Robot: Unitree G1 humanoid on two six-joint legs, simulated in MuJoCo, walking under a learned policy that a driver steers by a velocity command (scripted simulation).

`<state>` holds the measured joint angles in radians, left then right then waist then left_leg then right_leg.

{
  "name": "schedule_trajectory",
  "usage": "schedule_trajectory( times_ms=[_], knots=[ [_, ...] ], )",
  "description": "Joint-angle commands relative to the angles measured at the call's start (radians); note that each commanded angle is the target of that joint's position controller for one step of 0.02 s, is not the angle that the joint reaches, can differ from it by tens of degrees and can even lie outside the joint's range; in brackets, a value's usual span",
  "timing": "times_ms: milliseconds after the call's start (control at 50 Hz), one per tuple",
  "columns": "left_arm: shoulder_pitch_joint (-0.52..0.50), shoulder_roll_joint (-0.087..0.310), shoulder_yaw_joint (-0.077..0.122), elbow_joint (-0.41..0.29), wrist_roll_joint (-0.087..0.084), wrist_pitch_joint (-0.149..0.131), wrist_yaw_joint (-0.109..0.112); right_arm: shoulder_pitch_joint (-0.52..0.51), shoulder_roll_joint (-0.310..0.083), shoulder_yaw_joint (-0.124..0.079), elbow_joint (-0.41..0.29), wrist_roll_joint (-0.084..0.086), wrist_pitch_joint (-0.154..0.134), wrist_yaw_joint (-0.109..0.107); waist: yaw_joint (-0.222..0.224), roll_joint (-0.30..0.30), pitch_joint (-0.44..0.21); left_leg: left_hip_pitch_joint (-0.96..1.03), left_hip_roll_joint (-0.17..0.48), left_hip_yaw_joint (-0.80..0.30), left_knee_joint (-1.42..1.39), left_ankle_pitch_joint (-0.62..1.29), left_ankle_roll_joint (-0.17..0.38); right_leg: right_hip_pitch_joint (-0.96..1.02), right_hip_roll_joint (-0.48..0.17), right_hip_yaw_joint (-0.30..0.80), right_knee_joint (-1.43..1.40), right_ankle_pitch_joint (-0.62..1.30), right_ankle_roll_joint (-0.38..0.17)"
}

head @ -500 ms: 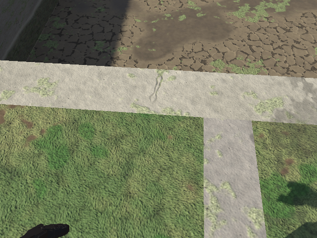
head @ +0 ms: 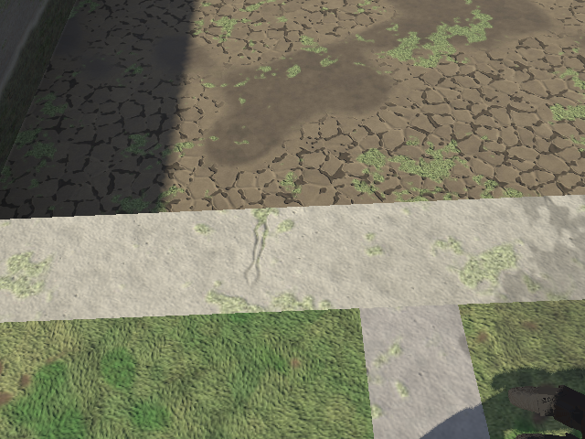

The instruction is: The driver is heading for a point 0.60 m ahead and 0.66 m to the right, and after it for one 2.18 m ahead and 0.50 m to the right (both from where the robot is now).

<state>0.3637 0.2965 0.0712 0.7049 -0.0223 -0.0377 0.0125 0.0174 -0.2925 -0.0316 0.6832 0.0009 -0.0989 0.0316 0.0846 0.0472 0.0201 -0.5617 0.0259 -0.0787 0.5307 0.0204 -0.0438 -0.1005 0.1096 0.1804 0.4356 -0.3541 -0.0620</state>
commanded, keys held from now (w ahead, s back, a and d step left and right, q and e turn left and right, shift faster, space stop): w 0.42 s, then w+e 0.58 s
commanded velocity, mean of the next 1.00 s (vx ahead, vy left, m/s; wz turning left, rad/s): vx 0.50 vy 0.00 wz -0.32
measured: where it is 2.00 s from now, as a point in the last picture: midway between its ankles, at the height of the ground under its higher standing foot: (431, 333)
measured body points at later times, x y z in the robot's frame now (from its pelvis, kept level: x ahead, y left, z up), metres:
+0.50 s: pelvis +0.27 +0.01 +0.00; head +0.30 +0.00 +0.45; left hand +0.53 +0.20 -0.07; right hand +0.23 -0.28 -0.12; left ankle +0.16 +0.14 -0.74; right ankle +0.42 -0.14 -0.71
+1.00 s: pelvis +0.55 -0.05 -0.01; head +0.57 -0.07 +0.44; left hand +0.64 +0.22 -0.12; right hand +0.72 -0.35 -0.07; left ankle +0.73 +0.02 -0.73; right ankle +0.42 -0.13 -0.74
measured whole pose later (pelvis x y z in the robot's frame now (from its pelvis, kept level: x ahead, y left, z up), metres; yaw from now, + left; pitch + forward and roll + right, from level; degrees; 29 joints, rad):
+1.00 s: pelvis +0.55 -0.05 -0.01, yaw -19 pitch +2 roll -1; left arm 0.44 0.28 0.06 0.77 -0.03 -0.02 0.04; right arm 0.01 -0.27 -0.03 0.64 -0.01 -0.10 0.02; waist 0.09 0.03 0.01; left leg -0.50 -0.01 -0.07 0.49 0.02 -0.01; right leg -0.11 0.12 0.20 0.52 -0.42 -0.06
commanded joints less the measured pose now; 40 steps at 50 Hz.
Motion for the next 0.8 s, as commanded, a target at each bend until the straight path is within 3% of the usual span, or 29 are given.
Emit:
schedule_trajectory(
  times_ms=[20,40,60,80,100,120,140,160,180,220,240,280,340,380,460,500,520,540,560,580,600,620,640,660,680,720,760,800],
  knots=[
    [0.000,0.137,0.037,-0.035,0.003,-0.003,0.003,0.010,-0.120,-0.045,-0.059,0.002,-0.023,0.002,-0.059,-0.174,-0.019,0.166,-0.013,0.037,-0.042,-0.066,0.048,-0.041,-0.255,0.204,-0.020,0.285,-0.124],
    [0.001,0.113,0.028,-0.035,0.007,-0.002,0.001,0.088,-0.138,-0.058,-0.040,-0.005,-0.027,-0.003,-0.096,-0.170,-0.059,0.284,-0.020,0.052,-0.066,-0.081,0.078,-0.045,-0.214,0.181,0.066,0.381,-0.101],
    [0.000,0.066,0.010,-0.047,0.017,-0.005,-0.002,0.218,-0.180,-0.071,-0.028,-0.020,-0.032,-0.008,-0.154,-0.110,-0.177,0.499,0.098,-0.058,-0.041,-0.068,0.140,-0.120,-0.163,0.122,0.294,0.343,-0.063],
    [0.133,0.018,-0.007,-0.053,-0.007,-0.015,-0.001,0.351,-0.277,-0.100,0.009,-0.033,-0.023,-0.009,-0.138,0.174,-0.329,0.855,0.309,-0.474,-0.102,-0.242,0.315,-0.448,-0.021,-0.014,0.659,0.064,0.025],
    [0.136,0.069,-0.005,-0.045,-0.013,-0.024,0.002,0.395,-0.217,-0.090,0.032,0.001,-0.017,0.004,-0.154,0.239,-0.318,0.893,0.373,-0.743,-0.235,-0.519,0.349,-0.630,-0.025,0.007,0.815,-0.222,0.041],
    [0.025,0.139,0.014,-0.052,-0.018,-0.024,0.000,0.346,-0.151,-0.071,0.024,0.012,-0.013,0.000,-0.174,0.113,-0.171,0.782,0.347,-0.643,-0.256,-0.609,0.307,-0.701,-0.074,0.024,0.880,-0.153,0.038],
    [-0.063,0.140,0.012,-0.072,-0.007,-0.023,0.001,0.291,-0.129,-0.060,0.013,0.002,-0.005,-0.004,-0.163,0.035,-0.092,0.661,0.306,-0.510,-0.262,-0.539,0.275,-0.692,-0.114,-0.023,0.869,-0.083,0.035],
    [-0.114,0.126,0.011,-0.088,0.009,-0.027,-0.001,0.252,-0.109,-0.051,0.015,-0.005,0.001,-0.005,-0.143,0.011,-0.024,0.547,0.265,-0.414,-0.286,-0.439,0.271,-0.678,-0.145,-0.046,0.805,-0.030,0.033],
    [-0.115,0.110,0.012,-0.087,0.015,-0.028,-0.005,0.230,-0.090,-0.043,0.015,-0.013,-0.001,-0.008,-0.114,0.029,-0.006,0.478,0.230,-0.346,-0.307,-0.353,0.259,-0.630,-0.180,-0.053,0.743,0.015,0.031],
    [-0.086,0.073,0.005,-0.072,0.011,-0.026,-0.010,0.227,-0.080,-0.039,0.024,-0.009,-0.006,-0.009,-0.092,0.062,-0.017,0.425,0.191,-0.257,-0.340,-0.227,0.259,-0.566,-0.198,-0.082,0.669,0.047,0.039],
    [-0.094,0.060,0.000,-0.074,0.014,-0.025,-0.010,0.238,-0.092,-0.041,0.032,-0.003,-0.009,-0.010,-0.092,0.062,-0.017,0.419,0.190,-0.223,-0.353,-0.169,0.269,-0.568,-0.203,-0.095,0.630,0.064,0.046],
    [-0.153,0.040,-0.011,-0.092,0.021,-0.029,-0.011,0.259,-0.126,-0.050,0.047,0.004,-0.009,-0.015,-0.105,0.039,-0.008,0.424,0.194,-0.168,-0.375,-0.072,0.280,-0.587,-0.213,-0.112,0.511,0.138,0.061],
    [-0.248,0.017,-0.024,-0.106,0.019,-0.039,-0.021,0.290,-0.149,-0.054,0.068,0.012,0.001,-0.020,-0.137,0.029,-0.001,0.424,0.166,-0.074,-0.383,-0.012,0.255,-0.539,-0.201,-0.138,0.310,0.302,0.070],
    [-0.309,0.016,-0.026,-0.114,0.013,-0.044,-0.030,0.325,-0.159,-0.054,0.085,0.018,0.008,-0.021,-0.161,0.030,0.009,0.422,0.158,-0.037,-0.377,-0.006,0.241,-0.488,-0.179,-0.159,0.211,0.379,0.074],
    [-0.389,0.034,-0.023,-0.140,0.000,-0.048,-0.050,0.379,-0.176,-0.058,0.120,0.022,0.026,-0.023,-0.177,0.039,0.030,0.528,0.211,-0.029,-0.348,0.009,0.222,-0.485,-0.160,-0.167,0.116,0.363,0.045],
    [-0.386,0.051,-0.017,-0.146,0.001,-0.047,-0.058,0.376,-0.188,-0.064,0.131,0.022,0.035,-0.029,-0.155,0.045,0.023,0.588,0.235,-0.006,-0.303,0.111,0.201,-0.454,-0.146,-0.177,0.090,0.293,0.011],
    [-0.336,0.070,-0.007,-0.135,0.003,-0.045,-0.058,0.362,-0.193,-0.066,0.129,0.021,0.039,-0.030,-0.119,0.052,-0.010,0.597,0.226,0.027,-0.239,0.281,0.186,-0.365,-0.119,-0.200,0.077,0.275,-0.012],
    [-0.215,0.102,0.015,-0.098,0.007,-0.042,-0.054,0.341,-0.187,-0.065,0.125,0.023,0.045,-0.035,-0.054,0.045,-0.081,0.584,0.188,0.085,-0.102,0.439,0.158,-0.204,-0.088,-0.224,0.049,0.285,-0.040],
    [-0.063,0.156,0.041,-0.058,0.007,-0.036,-0.045,0.337,-0.164,-0.055,0.108,0.011,0.045,-0.043,0.009,0.014,-0.178,0.471,0.146,0.137,0.106,0.415,0.118,0.037,-0.118,-0.168,0.057,0.309,-0.078],
    [0.060,0.264,0.065,-0.046,0.021,-0.027,-0.036,0.392,-0.086,-0.025,0.055,-0.018,0.031,-0.042,0.010,-0.198,-0.317,0.102,0.035,0.177,0.489,0.030,0.050,0.420,-0.357,0.233,0.062,0.306,-0.213],
    [0.086,0.247,0.062,-0.027,-0.009,-0.025,-0.043,0.414,-0.058,-0.011,0.064,-0.011,0.006,-0.035,0.002,-0.322,-0.407,-0.130,-0.076,0.059,0.719,-0.566,0.025,0.535,-0.460,0.577,-0.090,0.137,-0.325],
    [0.050,0.179,0.040,-0.032,-0.007,-0.026,-0.044,0.342,-0.142,-0.032,0.045,0.020,-0.016,-0.024,0.018,-0.236,-0.284,-0.247,-0.015,-0.010,0.786,-0.548,0.042,0.459,-0.430,0.498,-0.118,0.055,-0.283],
    [-0.005,0.148,0.031,-0.042,0.001,-0.028,-0.042,0.261,-0.144,-0.031,0.022,0.033,-0.029,-0.019,0.005,-0.173,-0.173,-0.259,0.024,0.005,0.759,-0.469,0.058,0.325,-0.383,0.369,-0.128,0.095,-0.249],
    [-0.059,0.125,0.023,-0.047,0.006,-0.022,-0.040,0.223,-0.130,-0.031,0.013,0.020,-0.037,-0.023,-0.028,-0.084,-0.099,-0.226,0.054,0.009,0.677,-0.410,0.057,0.183,-0.344,0.289,-0.150,0.159,-0.227],
    [-0.101,0.101,0.015,-0.057,0.013,-0.021,-0.038,0.214,-0.131,-0.037,0.012,0.001,-0.033,-0.027,-0.059,-0.079,-0.067,-0.166,0.078,0.003,0.600,-0.362,0.050,0.082,-0.310,0.238,-0.179,0.217,-0.214],
    [-0.133,0.097,0.016,-0.067,0.019,-0.015,-0.025,0.230,-0.113,-0.039,0.004,-0.005,-0.023,-0.024,-0.099,-0.123,-0.049,-0.095,0.082,0.009,0.535,-0.324,0.028,-0.036,-0.282,0.212,-0.216,0.293,-0.230],
    [-0.117,0.121,0.025,-0.060,0.016,-0.016,-0.011,0.201,-0.096,-0.036,-0.011,-0.010,-0.015,-0.027,-0.101,-0.117,-0.034,-0.078,0.069,0.029,0.441,-0.258,0.003,-0.108,-0.264,0.151,-0.231,0.357,-0.240],
    [-0.087,0.136,0.031,-0.045,0.008,-0.018,0.002,0.115,-0.070,-0.026,-0.036,-0.017,-0.011,-0.026,-0.075,-0.107,-0.014,-0.042,0.048,0.036,0.286,-0.108,-0.008,-0.165,-0.226,0.095,-0.220,0.392,-0.214]
  ],
)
